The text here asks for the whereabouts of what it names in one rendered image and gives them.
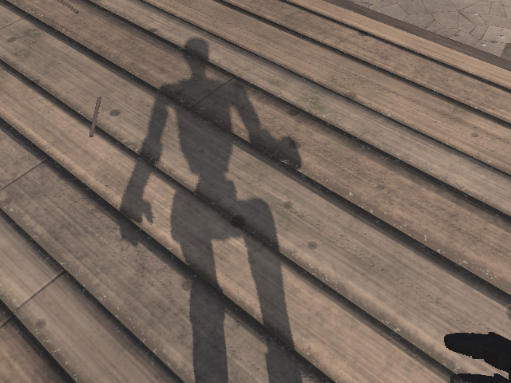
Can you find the right robot hand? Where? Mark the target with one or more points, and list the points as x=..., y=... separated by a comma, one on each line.
x=493, y=348

